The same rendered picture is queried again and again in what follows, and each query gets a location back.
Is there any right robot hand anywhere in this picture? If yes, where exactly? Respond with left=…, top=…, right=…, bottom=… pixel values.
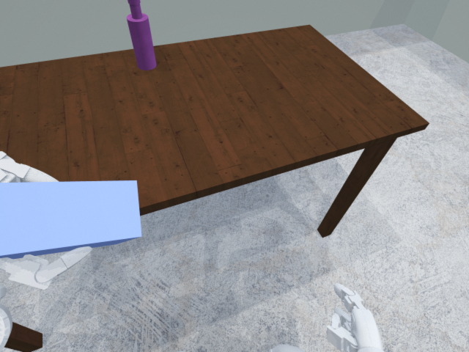
left=327, top=283, right=383, bottom=352

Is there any left robot hand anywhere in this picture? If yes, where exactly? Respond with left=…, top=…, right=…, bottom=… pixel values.
left=0, top=151, right=92, bottom=290

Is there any table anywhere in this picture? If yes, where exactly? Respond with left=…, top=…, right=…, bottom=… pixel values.
left=0, top=25, right=429, bottom=352

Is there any sponge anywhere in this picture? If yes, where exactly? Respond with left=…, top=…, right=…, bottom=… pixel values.
left=0, top=180, right=142, bottom=259

